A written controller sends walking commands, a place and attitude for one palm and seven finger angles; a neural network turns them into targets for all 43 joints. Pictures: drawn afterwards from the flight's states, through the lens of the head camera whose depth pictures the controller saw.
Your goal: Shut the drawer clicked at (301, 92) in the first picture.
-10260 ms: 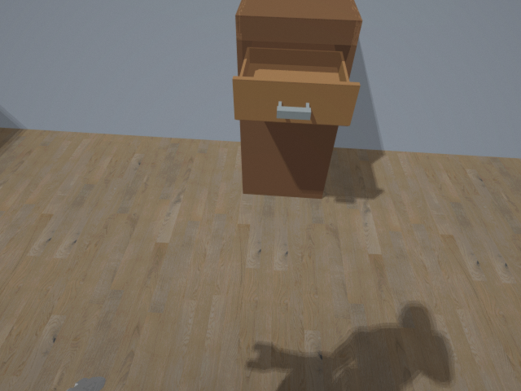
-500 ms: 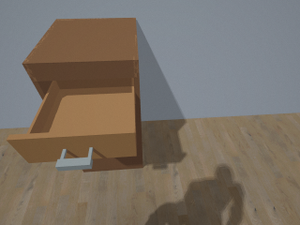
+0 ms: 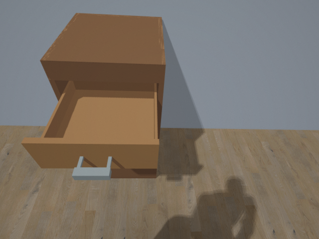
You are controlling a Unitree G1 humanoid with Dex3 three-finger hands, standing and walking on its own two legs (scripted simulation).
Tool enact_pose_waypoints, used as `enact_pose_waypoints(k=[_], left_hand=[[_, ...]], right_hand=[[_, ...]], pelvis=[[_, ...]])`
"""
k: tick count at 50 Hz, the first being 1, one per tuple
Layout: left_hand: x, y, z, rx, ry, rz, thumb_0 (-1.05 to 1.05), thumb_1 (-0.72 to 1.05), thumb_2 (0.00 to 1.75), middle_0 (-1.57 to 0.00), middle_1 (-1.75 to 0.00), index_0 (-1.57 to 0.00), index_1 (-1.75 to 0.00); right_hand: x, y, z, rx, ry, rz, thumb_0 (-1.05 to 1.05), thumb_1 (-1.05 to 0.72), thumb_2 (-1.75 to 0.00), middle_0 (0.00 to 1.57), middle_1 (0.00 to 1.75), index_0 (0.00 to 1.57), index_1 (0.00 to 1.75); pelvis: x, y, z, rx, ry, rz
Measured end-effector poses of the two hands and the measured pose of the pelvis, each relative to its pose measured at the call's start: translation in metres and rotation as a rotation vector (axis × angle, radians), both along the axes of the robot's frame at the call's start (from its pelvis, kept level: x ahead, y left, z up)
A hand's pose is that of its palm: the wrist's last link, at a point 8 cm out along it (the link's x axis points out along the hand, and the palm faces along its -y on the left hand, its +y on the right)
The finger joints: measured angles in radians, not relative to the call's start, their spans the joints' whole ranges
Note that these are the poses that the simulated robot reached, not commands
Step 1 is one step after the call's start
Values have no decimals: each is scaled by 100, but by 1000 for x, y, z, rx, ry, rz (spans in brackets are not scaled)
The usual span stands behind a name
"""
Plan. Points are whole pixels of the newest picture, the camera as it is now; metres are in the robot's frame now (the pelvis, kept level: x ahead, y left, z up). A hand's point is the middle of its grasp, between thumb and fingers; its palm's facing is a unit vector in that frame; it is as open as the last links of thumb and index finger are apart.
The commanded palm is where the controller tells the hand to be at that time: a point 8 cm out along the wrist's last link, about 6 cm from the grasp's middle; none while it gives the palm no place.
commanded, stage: come to a stop and stand still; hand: left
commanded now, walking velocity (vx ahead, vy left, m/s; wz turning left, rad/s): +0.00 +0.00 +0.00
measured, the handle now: (94, 166) +0.32 +0.22 -0.04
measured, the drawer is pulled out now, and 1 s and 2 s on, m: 0.28 0.28 0.26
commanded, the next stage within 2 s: look again from close up in 0.16 s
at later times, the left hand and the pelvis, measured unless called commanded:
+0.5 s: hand out of the picture -0.02 +0.16 -0.18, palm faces +0.03 -0.99 -0.15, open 7.4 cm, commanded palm none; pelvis +0.01 +0.01 +0.00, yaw -1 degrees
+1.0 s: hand out of the picture +0.06 +0.20 -0.13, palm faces +0.16 -0.94 -0.29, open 7.1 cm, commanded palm +0.11 +0.20 -0.06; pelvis +0.01 +0.01 +0.00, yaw -1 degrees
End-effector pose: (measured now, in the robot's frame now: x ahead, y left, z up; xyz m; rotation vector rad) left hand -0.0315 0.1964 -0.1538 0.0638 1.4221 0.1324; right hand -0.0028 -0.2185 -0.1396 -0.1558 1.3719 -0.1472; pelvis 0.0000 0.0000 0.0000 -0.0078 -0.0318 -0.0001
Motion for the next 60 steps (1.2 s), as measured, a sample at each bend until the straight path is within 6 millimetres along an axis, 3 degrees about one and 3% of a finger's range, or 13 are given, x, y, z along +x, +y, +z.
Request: enact_pose_waypoints(k=[10,24,35,45,46,48,50,52,56,60], left_hand=[[-10,4,2,-6,35,-2,0,91,90,-20,-30,-20,-29],[5,15,6,22,18,-20,0,91,90,-20,-30,-20,-29],[15,11,4,11,-1,-26,0,91,90,-20,-30,-20,-29],[11,5,4,7,14,-28,0,91,90,-20,-30,-20,-29],[21,6,9,7,-27,4,0,91,90,-20,-30,-20,-30],[45,28,31,121,-175,12,6,97,90,-21,-31,-21,-30],[78,47,59,215,-375,31,9,100,90,-22,-32,-23,-32],[117,51,93,252,-589,29,9,100,90,-24,-34,-24,-33],[189,17,151,195,-1027,-20,6,98,90,-28,-40,-28,-39],[192,-14,142,11,-1236,39,3,94,90,-35,-47,-32,-46]], right_hand=[[4,3,3,-8,-1,-1,1,-93,-90,20,30,20,30],[-12,21,-2,36,46,-29,1,-92,-90,20,30,20,30],[-15,27,-3,48,52,-45,1,-92,-90,20,30,20,30],[-13,25,-3,45,56,-41,1,-92,-90,20,30,20,30],[-11,21,-2,35,33,-35,1,-92,-90,20,30,20,30],[-1,9,3,-5,-91,-28,3,-94,-90,20,30,20,30],[17,-6,7,-30,-227,-31,3,-94,-90,20,30,20,30],[40,-19,11,-54,-356,-15,3,-94,-90,20,30,20,30],[97,-41,24,-97,-607,38,2,-93,-90,20,30,20,30],[150,-53,43,-116,-767,95,2,-92,-90,20,30,20,30]], pelvis=[[2,6,2,1,4,-6],[7,10,3,5,9,-16],[10,10,3,7,6,-22],[11,9,2,3,14,-23],[10,9,1,1,14,-18],[10,7,-1,13,15,-28],[10,5,-5,24,27,-15],[9,5,-8,20,32,0],[3,3,-17,12,72,10],[-2,-10,-34,20,142,-9]])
